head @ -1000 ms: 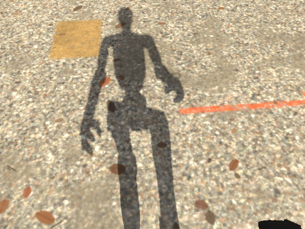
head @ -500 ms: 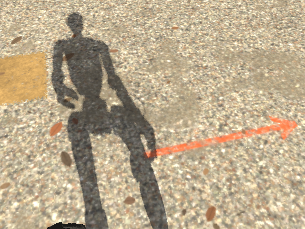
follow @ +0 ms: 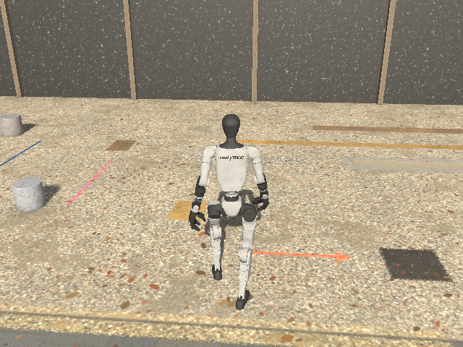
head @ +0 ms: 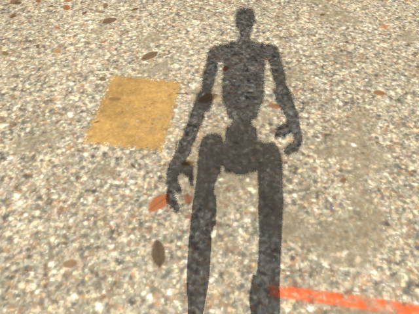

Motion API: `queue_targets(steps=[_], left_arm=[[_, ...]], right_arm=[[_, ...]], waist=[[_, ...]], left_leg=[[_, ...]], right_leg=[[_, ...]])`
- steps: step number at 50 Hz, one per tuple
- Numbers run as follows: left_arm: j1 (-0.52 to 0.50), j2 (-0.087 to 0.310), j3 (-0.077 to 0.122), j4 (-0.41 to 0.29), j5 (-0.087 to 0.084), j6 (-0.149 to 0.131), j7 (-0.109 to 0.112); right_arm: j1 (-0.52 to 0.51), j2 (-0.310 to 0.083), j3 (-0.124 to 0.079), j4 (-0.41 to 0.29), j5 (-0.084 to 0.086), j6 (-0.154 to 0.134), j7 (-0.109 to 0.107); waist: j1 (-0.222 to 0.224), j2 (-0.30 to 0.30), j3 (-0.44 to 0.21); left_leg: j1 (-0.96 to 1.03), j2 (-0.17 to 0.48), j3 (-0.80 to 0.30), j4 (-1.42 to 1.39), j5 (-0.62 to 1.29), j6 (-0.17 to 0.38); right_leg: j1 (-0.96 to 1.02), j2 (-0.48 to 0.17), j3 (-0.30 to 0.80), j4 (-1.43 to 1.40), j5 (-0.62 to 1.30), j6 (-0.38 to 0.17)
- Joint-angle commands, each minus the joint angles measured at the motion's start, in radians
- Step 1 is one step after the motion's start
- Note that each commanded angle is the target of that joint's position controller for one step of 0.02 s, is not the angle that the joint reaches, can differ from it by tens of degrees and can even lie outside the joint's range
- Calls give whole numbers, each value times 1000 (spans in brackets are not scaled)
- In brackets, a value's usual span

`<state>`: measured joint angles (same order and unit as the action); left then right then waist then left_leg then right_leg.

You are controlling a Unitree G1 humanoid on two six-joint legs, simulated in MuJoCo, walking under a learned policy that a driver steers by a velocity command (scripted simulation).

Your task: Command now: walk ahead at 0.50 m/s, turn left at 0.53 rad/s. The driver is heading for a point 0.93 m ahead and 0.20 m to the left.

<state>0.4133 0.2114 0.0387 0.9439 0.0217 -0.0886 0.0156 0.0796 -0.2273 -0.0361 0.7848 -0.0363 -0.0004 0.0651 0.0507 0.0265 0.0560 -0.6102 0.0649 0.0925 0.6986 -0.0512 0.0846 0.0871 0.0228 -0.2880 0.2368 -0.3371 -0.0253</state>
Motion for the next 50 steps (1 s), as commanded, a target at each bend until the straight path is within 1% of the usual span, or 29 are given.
queue_targets(steps=[1, 3, 4, 5, 6, 7, 8, 9, 10, 12, 15, 18, 21, 26, 28, 29, 30, 31, 32, 33, 34, 35, 36, 37, 39, 42, 46, 48, 50], left_arm=[[22, 169, 35, -25, 2, 4, 15], [9, 204, 44, -23, 5, 23, 19], [-2, 214, 46, -30, 2, 32, 18], [-12, 198, 42, -54, 3, 33, 13], [28, 72, 18, -128, -5, 26, -12], [-115, 159, 34, -162, 1, 13, -15], [-179, 148, 28, -186, -12, -2, -19], [-161, 145, 25, -175, -13, -12, -17], [-149, 143, 27, -164, -1, -5, -15], [-108, 131, 26, -156, 26, 34, -18], [-159, 108, 21, -181, 28, 63, -28], [-296, 114, 20, -227, 24, 67, -30], [-396, 115, 15, -261, 20, 63, -35], [-528, 119, 2, -319, 9, 46, -42], [-493, 132, 3, -318, 7, 36, -42], [-434, 142, 7, -301, 6, 31, -39], [-344, 163, 17, -271, 7, 26, -31], [-206, 182, 28, -229, 9, 16, -20], [-61, 228, 41, -208, 25, 5, -6], [23, 335, 66, -203, 47, 8, 1], [-18, 296, 67, -187, 15, 25, -11], [-120, 212, 49, -207, 4, 28, -16], [-172, 150, 34, -208, 4, 24, -21], [-180, 130, 26, -195, 9, 19, -20], [-151, 127, 21, -156, 3, 4, -21], [-97, 144, 26, -117, -10, -18, -29], [-53, 139, 24, -82, -13, -13, -32], [-21, 153, 27, -63, -14, -12, -33], [15, 170, 31, -46, -13, -10, -33]], right_arm=[[-56, -57, -11, -80, -4, -12, -2], [68, -86, -28, -48, -4, -15, -13], [196, -110, -45, -9, -8, -24, -22], [352, -186, -75, 36, -20, -28, -38], [316, -305, -104, 21, -11, -23, -50], [359, -295, -103, 10, 18, -11, -54], [299, -263, -95, 24, 22, -9, -64], [252, -208, -81, 25, 28, -13, -65], [208, -177, -73, 21, 30, -22, -67], [181, -144, -59, 15, 39, -42, -66], [230, -180, -66, 29, 39, -61, -61], [300, -185, -67, 41, 37, -60, -61], [360, -187, -67, 49, 36, -58, -63], [426, -195, -68, 56, 22, -54, -76], [404, -202, -68, 52, 20, -56, -85], [376, -207, -67, 48, 20, -59, -87], [359, -215, -67, 48, 19, -64, -85], [348, -217, -65, 54, 23, -69, -78], [354, -178, -54, 43, 28, -77, -70], [480, -78, -34, 25, 61, -77, -67], [500, -144, -40, 46, 32, -73, -72], [421, -160, -43, 48, 16, -65, -71], [335, -151, -37, 34, 8, -65, -62], [300, -137, -35, 22, 8, -62, -55], [303, -119, -29, 23, -6, -46, -42], [261, -103, -21, 10, -9, -36, -33], [69, -73, 3, -49, -6, -40, -22], [-9, -57, 16, -69, 1, -44, -18], [-56, -65, 19, -79, 6, -46, -20]], waist=[[-30, -110, 21], [-90, -129, -59], [-147, -108, -132], [-216, -21, -225], [-127, 224, -288], [-190, 59, -315], [-158, 22, -165], [-109, -35, -87], [-67, -57, -48], [-23, -39, -65], [-24, -23, -52], [-71, 7, -14], [-112, 26, -14], [-155, 44, -3], [-129, 57, -7], [-98, 63, -17], [-60, 63, -54], [8, 25, -122], [67, -28, -229], [26, -253, -370], [-4, -257, -352], [-31, -123, -171], [-28, -41, -89], [-42, -59, -48], [-66, -114, -42], [-73, -115, -44], [-39, -110, -2], [-18, -112, 3], [-1, -109, 1]], left_leg=[[58, -63, 65, -56, -97, 53], [206, -134, 84, -79, -202, 101], [373, -164, 67, -146, -192, 131], [619, -62, -105, -215, -260, 181], [928, 245, -649, -276, -243, 342], [932, 273, -829, -405, -242, 356], [820, 258, -662, -427, -165, 320], [680, 216, -565, -440, -35, 276], [584, 161, -480, -447, 77, 240], [491, 100, -390, -463, 195, 219], [447, 54, -350, -485, 215, 207], [474, 36, -368, -501, 173, 177], [543, 31, -388, -478, 189, 153], [642, 51, -438, -404, 309, 145], [646, 68, -445, -380, 352, 119], [616, 67, -435, -354, 413, 96], [600, 57, -423, -276, 542, 77], [580, 12, -378, -113, 591, 57], [459, -38, -340, 119, 396, 39], [177, -194, -235, 460, -212, -8], [57, -196, -233, 578, -448, -2], [17, -135, -241, 606, -364, -2], [25, -102, -233, 556, -303, -3], [40, -77, -223, 503, -282, -4], [92, -61, -207, 443, -270, -17], [43, -46, -176, 379, -230, -34], [2, 6, -96, 149, -83, -67], [50, 1, -63, 26, -24, -70], [90, -14, -41, -49, -8, -66]], right_leg=[[20, -295, 41, 64, 912, -84], [37, -299, 23, 287, 1120, -81], [-26, -291, 14, 486, 1044, -70], [-222, -261, 9, 778, 752, -37], [-699, -49, 62, 1151, -200, 28], [-827, -14, 291, 1227, -188, 28], [-882, -80, 318, 1175, -67, 16], [-822, -114, 312, 1071, 5, 14], [-757, -134, 316, 1003, 19, 21], [-651, -142, 318, 930, 21, 47], [-673, -135, 292, 828, 83, 75], [-758, -130, 287, 692, 201, 89], [-791, -108, 295, 574, 290, 87], [-777, -55, 293, 416, 300, 63], [-679, -43, 296, 338, 286, 34], [-571, -27, 289, 302, 261, 14], [-439, 2, 275, 288, 220, -8], [-272, 12, 261, 226, 238, -33], [-50, -126, 398, 212, 138, -75], [217, -412, 857, 164, 50, -201], [151, -449, 1102, 41, -44, -248], [-7, -410, 954, 23, -111, -237], [-119, -353, 808, 7, -48, -214], [-182, -303, 700, -12, 59, -186], [-241, -248, 575, -33, 231, -166], [-223, -242, 500, -64, 357, -187], [-225, -200, 402, -116, 369, -176], [-228, -186, 364, -111, 413, -162], [-201, -199, 355, -92, 454, -154]])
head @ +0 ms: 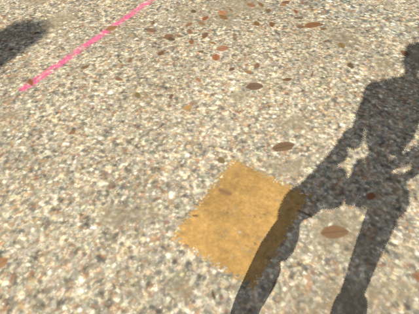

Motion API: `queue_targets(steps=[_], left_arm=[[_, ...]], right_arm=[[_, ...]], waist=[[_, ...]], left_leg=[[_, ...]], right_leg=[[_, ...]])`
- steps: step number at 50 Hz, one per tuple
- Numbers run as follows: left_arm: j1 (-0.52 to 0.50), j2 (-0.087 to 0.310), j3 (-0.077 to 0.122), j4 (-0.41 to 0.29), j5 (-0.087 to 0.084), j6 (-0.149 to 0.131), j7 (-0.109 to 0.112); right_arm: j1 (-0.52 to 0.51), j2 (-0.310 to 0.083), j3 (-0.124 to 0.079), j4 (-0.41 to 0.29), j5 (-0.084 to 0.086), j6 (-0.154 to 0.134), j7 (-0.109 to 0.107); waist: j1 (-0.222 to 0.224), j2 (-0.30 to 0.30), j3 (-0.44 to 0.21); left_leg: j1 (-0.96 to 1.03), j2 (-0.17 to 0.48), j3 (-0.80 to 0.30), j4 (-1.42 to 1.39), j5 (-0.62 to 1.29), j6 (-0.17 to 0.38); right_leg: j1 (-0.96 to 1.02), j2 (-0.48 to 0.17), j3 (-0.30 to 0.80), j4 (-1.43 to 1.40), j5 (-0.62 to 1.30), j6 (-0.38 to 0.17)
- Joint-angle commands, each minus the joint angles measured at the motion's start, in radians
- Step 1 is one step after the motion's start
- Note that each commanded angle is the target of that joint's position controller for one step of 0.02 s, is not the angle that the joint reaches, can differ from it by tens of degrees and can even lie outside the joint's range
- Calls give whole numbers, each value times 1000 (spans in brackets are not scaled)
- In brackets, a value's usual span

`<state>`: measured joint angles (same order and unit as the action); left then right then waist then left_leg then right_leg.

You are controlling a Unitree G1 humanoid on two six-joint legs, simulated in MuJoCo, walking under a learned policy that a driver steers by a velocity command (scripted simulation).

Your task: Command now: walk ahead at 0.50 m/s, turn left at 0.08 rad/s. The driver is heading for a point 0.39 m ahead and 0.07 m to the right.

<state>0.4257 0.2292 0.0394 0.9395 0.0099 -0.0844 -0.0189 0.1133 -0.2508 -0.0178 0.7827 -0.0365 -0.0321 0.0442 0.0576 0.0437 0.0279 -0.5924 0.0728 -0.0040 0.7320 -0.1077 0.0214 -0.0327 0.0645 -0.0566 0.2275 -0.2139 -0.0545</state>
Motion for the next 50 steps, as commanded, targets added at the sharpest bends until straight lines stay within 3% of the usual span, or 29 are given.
queue_targets(steps=[1, 4, 6, 7, 8, 9, 10, 11, 12, 13, 14, 17, 20, 22, 26, 29, 30, 31, 32, 33, 34, 35, 36, 38, 40, 45, 47, 48, 50], left_arm=[[18, 156, 30, -32, 0, -12, 3], [27, 170, 33, -13, 5, -1, 10], [17, 171, 31, -2, 1, 7, 14], [17, 147, 22, -9, -1, 8, 15], [27, 70, -1, -64, -21, 4, 11], [61, 100, 13, -62, -11, 9, 15], [7, 150, 29, -55, 5, 18, 20], [-34, 122, 24, -59, 1, 16, 12], [-44, 100, 21, -53, -4, 20, 8], [-42, 95, 23, -48, 10, 33, 3], [-23, 82, 21, -33, 19, 46, -4], [-72, 71, 26, -46, 20, 63, -16], [-134, 47, 20, -65, 23, 65, -10], [-192, 22, 6, -80, 20, 60, -9], [-256, 18, -10, -84, 19, 53, 5], [-175, 49, -2, -48, 25, 37, 22], [-99, 60, 2, -17, 33, 22, 27], [-20, 126, 17, 7, 43, 6, 34], [42, 186, 31, 19, 41, 11, 38], [31, 138, 18, 20, -7, 21, 34], [-52, 125, 13, 4, -20, 29, 34], [-133, 93, 2, -7, -11, 38, 40], [-185, 62, -9, -11, -3, 43, 48], [-232, 45, -18, -6, 9, 51, 56], [-211, 58, -15, 11, 14, 50, 53], [-238, 80, -6, 34, -2, 76, 47], [-212, 64, -6, 47, -5, 87, 44], [-184, 50, -4, 49, -13, 93, 41], [-162, 28, -9, 74, -6, 93, 37]], right_arm=[[-107, -48, 0, -83, 7, -15, -2], [-111, -68, -7, -89, 4, -20, -12], [44, -86, -22, -34, -7, -33, -23], [207, -130, -40, 19, -22, -44, -34], [354, -229, -66, 34, -41, -49, -48], [364, -258, -79, 52, -3, -32, -46], [274, -197, -65, 39, 16, -26, -44], [198, -134, -49, 27, 17, -32, -41], [154, -92, -38, 26, 13, -40, -40], [143, -72, -32, 35, 16, -48, -43], [142, -66, -30, 43, 14, -57, -46], [188, -80, -35, 76, 22, -82, -48], [222, -72, -28, 110, 23, -83, -50], [217, -66, -22, 125, 25, -77, -51], [286, -76, -20, 182, 25, -62, -59], [275, -86, -23, 207, 25, -49, -69], [270, -87, -24, 215, 32, -43, -70], [298, -76, -19, 206, 36, -46, -73], [433, 21, 5, 213, 67, -41, -72], [426, -19, -9, 244, 65, -14, -74], [364, -41, -19, 232, 39, 3, -73], [299, -28, -19, 225, 18, 11, -71], [268, -13, -18, 226, 10, 20, -70], [305, 24, -9, 254, 6, 39, -71], [313, 33, -6, 274, 14, 52, -79], [287, 38, 0, 303, 13, 61, -84], [277, 11, 2, 299, -2, 48, -85], [245, -21, -2, 294, 7, 41, -85], [208, 8, 7, 300, 23, 22, -83]], waist=[[-4, -127, 30], [-18, -130, 31], [-95, -99, -38], [-156, -56, -139], [-195, 112, -279], [-169, 213, -314], [-136, 78, -167], [-112, 34, -75], [-83, 22, -27], [-60, 43, 1], [-46, 48, 2], [-34, 17, 22], [-25, 12, 30], [-33, 37, 29], [-69, 55, 3], [-33, 54, -18], [8, 11, -47], [19, -60, -127], [-10, -234, -286], [-1, -187, -357], [-24, -144, -254], [-40, -119, -142], [-65, -108, -65], [-104, -134, -45], [-96, -132, -73], [-98, -142, -34], [-86, -88, 30], [-47, -6, 78], [-24, 63, 73]], left_leg=[[83, -27, 60, -105, 42, 4], [132, -46, 65, -169, -34, 39], [348, -94, 83, -276, -50, 77], [577, -43, 19, -288, -64, 113], [852, 241, -347, -340, -201, 198], [887, 357, -658, -459, -200, 273], [776, 315, -525, -459, -214, 252], [650, 271, -400, -490, -167, 229], [555, 223, -299, -534, -128, 187], [493, 190, -231, -561, -79, 159], [463, 170, -178, -581, -35, 145], [460, 163, -80, -606, 165, 150], [470, 139, 37, -549, 543, 152], [447, 100, 102, -526, 616, 136], [536, 113, 101, -455, 699, 131], [593, 131, 69, -312, 738, 117], [582, 100, 82, -195, 668, 91], [483, 52, 102, -52, 424, 56], [295, -66, 124, 220, -202, 24], [272, -120, 17, 326, -542, 12], [243, -91, -29, 356, -550, 8], [219, -76, -34, 336, -509, 5], [240, -53, -39, 273, -447, -2], [343, -54, -14, 147, -372, -20], [377, -66, 5, 47, -356, -27], [491, -67, 34, -204, -153, -8], [501, 1, -54, -351, -131, 14], [372, 33, -119, -399, -249, 29], [219, 48, -147, -488, -333, 21]], right_leg=[[-58, -255, 129, -69, 350, -122], [11, -293, 139, -2, 444, -109], [8, -259, 91, 204, 630, -82], [-96, -213, 54, 402, 554, -59], [-369, -114, -19, 738, 173, -15], [-562, -7, 26, 945, -312, -12], [-631, -71, 101, 999, -264, -25], [-621, -105, 112, 971, -186, -27], [-577, -133, 111, 913, -136, -25], [-540, -147, 112, 875, -112, -15], [-508, -146, 109, 871, -85, -6], [-548, -141, 106, 851, -6, 13], [-560, -120, 79, 738, 62, 37], [-492, -103, 30, 583, 133, 38], [-406, -70, -19, 412, 183, 13], [-311, -43, -15, 302, 128, -32], [-204, -41, -8, 183, 253, -46], [-17, -161, 90, 205, 675, -69], [242, -424, 329, 295, 1175, -240], [209, -478, 415, 259, 1206, -326], [86, -442, 355, 193, 978, -312], [-30, -399, 322, 129, 759, -274], [-138, -353, 269, 77, 632, -230], [-252, -279, 182, 39, 486, -169], [-244, -264, 174, 34, 375, -159], [-358, -236, 205, -15, -190, -95], [-413, -209, 209, -12, -307, -19], [-369, -149, 159, 3, -247, 7], [-158, -124, 120, 91, -42, 13]])
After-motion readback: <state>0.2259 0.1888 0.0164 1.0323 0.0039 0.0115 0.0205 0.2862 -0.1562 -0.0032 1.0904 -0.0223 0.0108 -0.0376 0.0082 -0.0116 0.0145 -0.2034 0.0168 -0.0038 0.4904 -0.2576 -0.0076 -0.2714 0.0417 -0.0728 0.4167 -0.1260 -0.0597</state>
